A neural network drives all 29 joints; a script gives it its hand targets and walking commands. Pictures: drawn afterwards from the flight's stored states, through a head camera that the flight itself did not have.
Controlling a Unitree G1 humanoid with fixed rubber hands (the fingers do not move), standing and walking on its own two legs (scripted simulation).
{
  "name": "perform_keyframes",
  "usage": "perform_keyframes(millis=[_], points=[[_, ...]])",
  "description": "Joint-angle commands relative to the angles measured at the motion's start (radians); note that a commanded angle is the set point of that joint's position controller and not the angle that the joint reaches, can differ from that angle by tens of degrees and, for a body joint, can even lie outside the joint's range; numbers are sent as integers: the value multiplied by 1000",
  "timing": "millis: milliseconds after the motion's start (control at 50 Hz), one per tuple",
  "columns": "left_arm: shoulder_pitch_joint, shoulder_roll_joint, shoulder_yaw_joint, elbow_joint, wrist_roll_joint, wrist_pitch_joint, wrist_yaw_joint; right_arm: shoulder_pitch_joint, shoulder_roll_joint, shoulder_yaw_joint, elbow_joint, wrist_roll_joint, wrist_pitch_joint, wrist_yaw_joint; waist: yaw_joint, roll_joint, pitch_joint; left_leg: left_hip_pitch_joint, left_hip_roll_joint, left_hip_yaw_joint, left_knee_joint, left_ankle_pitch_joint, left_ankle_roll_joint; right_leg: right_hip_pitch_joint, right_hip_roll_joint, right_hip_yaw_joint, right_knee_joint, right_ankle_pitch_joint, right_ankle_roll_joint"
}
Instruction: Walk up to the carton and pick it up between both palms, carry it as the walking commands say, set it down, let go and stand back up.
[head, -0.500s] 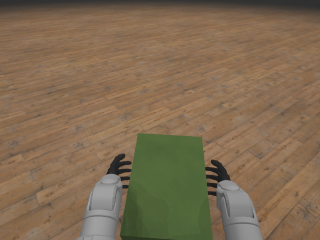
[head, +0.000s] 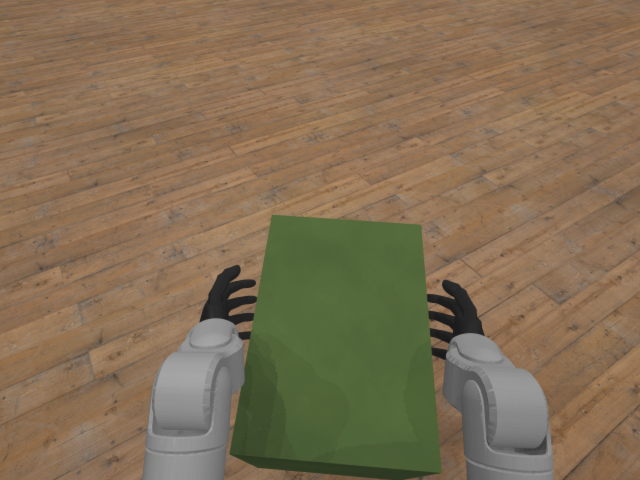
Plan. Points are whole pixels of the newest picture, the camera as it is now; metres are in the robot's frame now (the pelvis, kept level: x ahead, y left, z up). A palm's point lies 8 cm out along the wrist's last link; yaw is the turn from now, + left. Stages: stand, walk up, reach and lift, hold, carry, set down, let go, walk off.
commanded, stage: carry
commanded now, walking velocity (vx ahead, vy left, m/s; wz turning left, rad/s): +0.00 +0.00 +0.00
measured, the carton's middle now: (336, 350) +0.32 +0.00 +0.01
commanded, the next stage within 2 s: none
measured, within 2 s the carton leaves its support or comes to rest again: neither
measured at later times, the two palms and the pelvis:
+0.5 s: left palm (219, 323) +0.30 +0.13 +0.10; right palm (460, 332) +0.30 -0.14 +0.09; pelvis +0.03 -0.01 +0.00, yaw +2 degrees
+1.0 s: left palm (210, 368) +0.25 +0.13 +0.09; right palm (469, 369) +0.25 -0.14 +0.09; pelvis -0.02 -0.01 +0.00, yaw +2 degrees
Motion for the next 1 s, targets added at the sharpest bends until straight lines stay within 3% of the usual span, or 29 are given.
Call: perform_keyframes(millis=[0, 40, 100, 120, 140, 180, 220, 240, 260, 280, 300, 360, 380, 400, 440, 480, 500, 520, 560, 620, 640, 660, 720, 740, 760, 820, 860, 980], points=[[-315, -1051, -573, -149, -364, 12, -237, -423, 1012, 583, -197, 384, -23, 250, -1, 115, -365, 312, 157, -94, 49, 1126, 36, 44, -15, -11, -55, 330, -8], [-325, -1045, -570, -163, -369, 24, -231, -414, 1012, 579, -210, 383, -12, 241, -6, 73, -356, 242, 135, -69, 54, 1010, 23, 141, -30, -6, -109, 466, -14], [-324, -1051, -566, -164, -375, 37, -230, -393, 1005, 574, -231, 377, -2, 232, -6, -72, -370, 8, 64, -6, 29, 541, -2, 398, -116, 70, -37, 1010, -56], [-318, -1057, -565, -164, -376, 38, -230, -393, 1005, 574, -240, 377, -1, 231, -4, -103, -374, -38, 45, 15, -23, 429, -8, 449, -138, 83, 2, 1115, -71], [-309, -1061, -564, -164, -374, 40, -229, -396, 1005, 574, -249, 378, 0, 231, -2, -109, -375, -38, 34, 30, -69, 403, -12, 456, -142, 84, 30, 1138, -77], [-277, -1062, -560, -161, -365, 40, -226, -406, 999, 575, -257, 380, 2, 234, 5, -53, -368, 77, 46, 30, -79, 601, -10, 337, -105, 60, 41, 943, -63], [-255, -1054, -556, -158, -353, 39, -223, -399, 995, 575, -244, 382, 6, 240, 7, 63, -348, 261, 97, -15, -6, 949, 10, 124, -42, 9, -8, 530, -36], [-257, -1050, -555, -163, -350, 39, -223, -387, 996, 575, -234, 382, 7, 242, 2, 103, -338, 329, 121, -37, 32, 1081, 24, 47, -20, -16, -50, 390, -24], [-264, -1047, -556, -167, -351, 39, -224, -376, 999, 575, -227, 381, 7, 243, -2, 114, -330, 348, 132, -46, 51, 1127, 33, 27, -9, -31, -94, 328, -18], [-278, -1045, -557, -173, -355, 39, -226, -369, 1000, 574, -223, 378, 7, 242, -5, 101, -326, 319, 130, -43, 58, 1086, 34, 60, -12, -32, -124, 352, -17], [-291, -1044, -559, -176, -360, 40, -230, -362, 1000, 574, -221, 373, 6, 241, -9, 69, -328, 258, 116, -33, 63, 988, 29, 128, -28, -16, -128, 460, -19], [-297, -1058, -566, -170, -374, 40, -239, -359, 1002, 577, -235, 365, 1, 238, -6, -90, -348, 5, 50, 21, 24, 479, 3, 391, -126, 69, -28, 1020, -57], [-295, -1066, -569, -169, -376, 38, -241, -365, 1005, 581, -244, 366, -1, 239, -4, -122, -351, -30, 34, 39, -25, 371, -3, 431, -150, 81, 12, 1120, -70], [-288, -1071, -570, -169, -375, 37, -242, -377, 1008, 586, -252, 369, -3, 241, -1, -126, -350, -20, 28, 50, -65, 359, -5, 426, -152, 79, 33, 1123, -72], [-262, -1068, -568, -167, -367, 32, -242, -399, 1003, 590, -262, 373, -5, 246, 8, -63, -348, 105, 48, 39, -48, 595, -1, 295, -116, 56, 55, 912, -56], [-251, -1057, -566, -171, -359, 29, -240, -393, 998, 589, -246, 375, -5, 253, 7, 49, -340, 261, 103, -12, 28, 937, 21, 102, -58, 15, 28, 518, -28], [-254, -1052, -566, -174, -356, 28, -240, -385, 1000, 589, -237, 376, -6, 255, 4, 84, -335, 304, 128, -33, 53, 1037, 35, 50, -39, -2, -10, 387, -20], [-262, -1048, -566, -176, -357, 26, -242, -379, 1002, 588, -229, 374, -6, 256, 2, 90, -329, 306, 137, -38, 63, 1048, 41, 45, -33, -9, -52, 341, -15], [-288, -1045, -568, -183, -366, 24, -247, -372, 1006, 586, -222, 367, -10, 256, -2, 41, -326, 214, 119, -25, 69, 889, 32, 143, -55, 10, -72, 503, -15], [-298, -1055, -574, -174, -376, 21, -255, -368, 1009, 586, -227, 357, -16, 254, -3, -95, -345, 39, 59, 16, 32, 429, 5, 324, -148, 81, -4, 985, -49], [-293, -1059, -575, -169, -375, 20, -256, -378, 1010, 588, -232, 358, -18, 255, -1, -112, -345, 29, 52, 23, -7, 362, 3, 338, -159, 84, 11, 1014, -56], [-287, -1060, -575, -166, -372, 19, -256, -391, 1009, 589, -236, 360, -19, 257, 3, -103, -344, 51, 53, 26, -24, 390, 2, 319, -154, 78, 24, 974, -55], [-274, -1047, -569, -160, -360, 18, -254, -400, 995, 584, -218, 359, -18, 263, 6, 5, -347, 180, 105, -16, 41, 747, 19, 159, -102, 49, 33, 622, -29], [-276, -1042, -566, -160, -357, 18, -254, -393, 996, 582, -206, 359, -18, 265, 5, 26, -346, 190, 121, -30, 48, 801, 29, 138, -92, 44, 18, 530, -22], [-283, -1040, -564, -159, -356, 17, -255, -390, 1000, 580, -197, 358, -17, 266, 4, 30, -342, 183, 126, -33, 47, 793, 31, 136, -87, 42, 0, 490, -18], [-310, -1042, -560, -148, -358, 17, -258, -397, 1005, 575, -183, 352, -18, 268, 1, -16, -329, 123, 110, -25, 41, 598, 19, 172, -114, 62, -9, 597, -27], [-323, -1046, -558, -135, -358, 16, -260, -414, 1007, 571, -178, 350, -19, 269, 1, -26, -320, 105, 103, -23, 28, 502, 15, 170, -125, 73, -15, 600, -32], [-349, -1037, -528, -75, -337, 13, -265, -443, 997, 539, -120, 332, -24, 273, 2, -20, -274, 75, 108, -38, -17, 383, 23, 121, -121, 79, -61, 376, -22]])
